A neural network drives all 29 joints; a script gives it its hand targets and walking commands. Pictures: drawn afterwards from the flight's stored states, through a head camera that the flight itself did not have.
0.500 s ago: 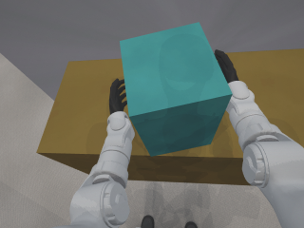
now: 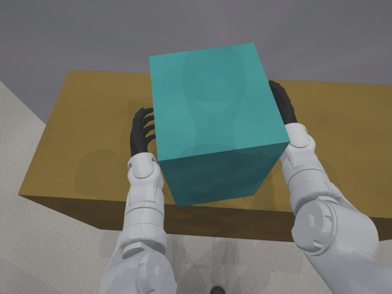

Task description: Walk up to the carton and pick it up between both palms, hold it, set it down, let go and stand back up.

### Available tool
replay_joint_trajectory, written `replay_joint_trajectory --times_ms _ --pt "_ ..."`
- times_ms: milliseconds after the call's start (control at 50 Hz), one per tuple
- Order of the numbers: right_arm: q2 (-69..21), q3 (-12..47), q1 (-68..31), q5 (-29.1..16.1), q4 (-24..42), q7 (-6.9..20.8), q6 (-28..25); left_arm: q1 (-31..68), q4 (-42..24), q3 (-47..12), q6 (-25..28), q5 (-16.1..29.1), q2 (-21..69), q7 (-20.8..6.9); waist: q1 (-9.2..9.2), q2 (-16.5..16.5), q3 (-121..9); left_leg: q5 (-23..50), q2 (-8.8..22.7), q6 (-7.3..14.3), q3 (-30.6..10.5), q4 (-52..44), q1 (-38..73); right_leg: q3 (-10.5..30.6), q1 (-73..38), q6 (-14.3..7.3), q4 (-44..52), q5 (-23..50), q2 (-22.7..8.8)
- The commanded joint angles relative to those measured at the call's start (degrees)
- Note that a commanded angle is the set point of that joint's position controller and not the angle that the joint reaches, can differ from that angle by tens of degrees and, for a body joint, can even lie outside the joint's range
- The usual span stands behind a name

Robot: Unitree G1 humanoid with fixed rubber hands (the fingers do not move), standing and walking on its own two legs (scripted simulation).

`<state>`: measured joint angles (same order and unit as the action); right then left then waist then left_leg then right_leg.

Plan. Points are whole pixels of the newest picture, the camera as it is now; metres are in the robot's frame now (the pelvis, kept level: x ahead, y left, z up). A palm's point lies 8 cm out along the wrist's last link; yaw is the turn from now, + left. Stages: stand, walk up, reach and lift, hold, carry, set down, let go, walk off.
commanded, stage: reach and lift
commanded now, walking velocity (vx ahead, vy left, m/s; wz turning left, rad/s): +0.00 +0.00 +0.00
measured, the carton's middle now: (209, 137) +0.45 +0.05 -0.02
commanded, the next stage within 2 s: none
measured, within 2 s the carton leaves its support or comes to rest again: leaves its support in 2.00 s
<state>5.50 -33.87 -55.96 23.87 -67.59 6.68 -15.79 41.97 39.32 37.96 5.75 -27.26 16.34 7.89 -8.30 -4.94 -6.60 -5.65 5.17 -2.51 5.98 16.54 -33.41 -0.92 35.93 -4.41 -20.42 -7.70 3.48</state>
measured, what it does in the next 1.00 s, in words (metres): stands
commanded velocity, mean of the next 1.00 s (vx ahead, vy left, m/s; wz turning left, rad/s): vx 0.00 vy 0.00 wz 0.00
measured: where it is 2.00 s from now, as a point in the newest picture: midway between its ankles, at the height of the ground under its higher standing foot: outside the picture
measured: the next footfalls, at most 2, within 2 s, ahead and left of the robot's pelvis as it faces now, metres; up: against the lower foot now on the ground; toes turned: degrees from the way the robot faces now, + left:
none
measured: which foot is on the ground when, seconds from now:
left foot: down 0.00-1.00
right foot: down 0.00-1.00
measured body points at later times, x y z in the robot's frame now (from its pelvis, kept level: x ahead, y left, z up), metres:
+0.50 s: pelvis +0.00 -0.01 +0.00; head +0.14 -0.02 +0.42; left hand +0.40 +0.19 +0.00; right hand +0.50 -0.09 +0.02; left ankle -0.01 +0.16 -0.74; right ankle -0.01 -0.06 -0.74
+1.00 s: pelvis -0.01 +0.01 -0.01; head +0.13 +0.00 +0.42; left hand +0.40 +0.19 -0.01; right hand +0.49 -0.09 +0.02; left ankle -0.01 +0.16 -0.74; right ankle -0.01 -0.06 -0.74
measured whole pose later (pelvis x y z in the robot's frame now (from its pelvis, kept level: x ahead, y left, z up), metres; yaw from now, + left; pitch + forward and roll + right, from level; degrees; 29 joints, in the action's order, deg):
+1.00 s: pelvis -0.01 +0.01 -0.01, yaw +1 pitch +28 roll +1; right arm 10.3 -25.2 -60.7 21.6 -82.0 0.2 -26.4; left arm 44.5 53.6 37.9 17.5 -16.7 12.5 9.8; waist -7.6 -1.6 -11.7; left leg -7.4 5.1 -2.5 6.6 22.7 -42.3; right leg -2.8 43.9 -3.8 -25.5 -9.4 2.4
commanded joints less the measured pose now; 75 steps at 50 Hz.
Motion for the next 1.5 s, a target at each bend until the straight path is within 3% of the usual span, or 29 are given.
replay_joint_trajectory --times_ms 0,220,480,500,520,540,700,820,920,1100,1120,1140,1180,1300,1480 --pt "-24.17 12.32 -22.72 2.12 -1.96 5.47 -3.29 23.05 -2.13 -13.17 1.87 -1.58 15.98 -2.07 -6.48 -2.19 -37.72 23.0 -3.42 5.85 4.13 4.01 8.08 -1.18 -33.21 5.18 -5.26 32.69 -4.46" --pt "-24.47 16.85 -23.82 -0.55 -6.03 4.96 -4.98 22.4 2.64 -13.3 4.18 0.95 15.7 -2.18 -7.46 -3.8 -37.44 19.58 -2.83 6.79 3.88 4.01 3.89 -0.4 -33.43 5.73 -6.86 34.9 -5.1" --pt "-23.25 15.49 -25.66 0.87 -10.07 4.7 -5.5 25.04 6.31 -11.45 6.18 2.73 14.67 -2.91 -6.52 -6.64 -37.71 13.3 -2.94 7.22 4.05 3.49 0.87 -0.07 -33.53 6.14 -6.65 30.28 -5.22" --pt "-25.74 16.41 -25.14 1.77 -6.5 2.87 -5.25 28.19 7.72 -10.05 7.38 4.17 11.05 -3.91 -5.36 -8.88 -37.95 7.84 -3.7 5.18 4.85 4.58 -7.81 3.36 -42.35 8.88 -7.67 33.84 -7.76" --pt "-26.25 16.12 -25.54 2.2 -6.6 2.68 -5.15 28.48 7.75 -9.31 8.18 3.69 11.55 -4.51 -5.52 -8.13 -37.97 5.38 -3.07 4.62 4.08 3.14 -9.38 3.29 -45.38 10.4 -8.77 36.85 -9.21" --pt "-26.63 15.85 -24.98 2.33 -6.93 2.71 -5.25 28.56 8.12 -9.16 8.52 3.37 11.69 -4.69 -5.44 -7.73 -37.98 5.72 -2.94 4.64 3.8 2.89 -8.9 3.35 -45.4 10.51 -8.9 37.01 -9.18" --pt "-27.38 15.7 -25.16 2.58 -10.21 2.49 -6.14 28.92 9.76 -10.34 8.82 4.27 11.38 -4.29 -5.0 -6.89 -38.01 5.88 -3.1 4.8 3.94 4.11 -9.23 2.4 -42.46 9.68 -9.81 36.55 -7.82" --pt "-28.16 19.06 -27.45 3.31 -12.09 1.53 -11.48 30.46 12.07 -13.46 10.91 5.78 14.51 -4.27 -4.04 -6.68 -41.99 4.95 -2.51 3.96 3.45 4.79 -11.56 1.46 -42.53 9.92 -12.86 46.92 -8.25" --pt "-28.0 20.03 -29.17 3.51 -14.93 0.79 -14.1 31.31 14.9 -15.36 11.72 6.46 16.64 -3.9 -3.27 -6.07 -43.45 5.97 -2.29 3.84 2.75 4.66 -11.24 0.77 -40.8 8.91 -12.96 48.44 -7.38" --pt "-25.57 20.38 -31.32 1.97 -20.19 1.17 -14.67 33.16 15.83 -18.92 11.81 8.87 18.51 -2.38 -3.76 -3.77 -46.94 13.3 -2.65 3.46 2.48 6.84 -6.89 -1.28 -34.88 5.81 -11.25 39.05 -3.62" --pt "-21.5 19.51 -30.55 0.14 -23.32 2.87 -14.0 29.55 12.49 -19.27 11.01 6.99 20.49 -1.14 -4.08 -0.95 -44.56 18.88 -1.45 2.69 1.57 7.07 0.67 -3.05 -27.73 3.93 -10.21 33.33 -2.09" --pt "-19.68 18.5 -30.26 -0.62 -24.29 3.67 -13.44 29.23 11.35 -19.74 9.97 6.91 20.45 -0.37 -4.32 -0.36 -44.39 23.72 -0.9 2.26 1.36 8.42 7.88 -3.92 -21.29 2.9 -7.89 28.14 -0.91" --pt "-18.22 17.63 -30.48 -1.13 -23.87 4.44 -12.21 28.5 10.71 -20.24 8.25 7.71 20.03 0.23 -4.85 -1.09 -44.61 26.64 -0.84 2.54 1.53 9.65 13.82 -4.26 -15.41 1.69 -4.8 22.94 -0.07" --pt "-19.03 18.82 -32.5 -2.17 -23.38 5.17 -10.02 32.46 6.84 -22.71 6.64 10.63 19.27 0.16 -4.75 -3.3 -47.75 19.15 -2.64 4.2 2.72 8.39 5.9 -2.33 -23.41 3.18 -6.52 26.51 -1.06" --pt "-21.15 24.08 -35.44 -4.95 -23.22 4.73 -9.66 33.84 10.64 -24.3 6.7 14.52 17.7 -1.53 -4.46 -7.06 -50.11 11.42 -4.12 5.14 2.45 8.97 -5.62 -0.49 -34.32 5.73 -11.69 37.35 -2.71"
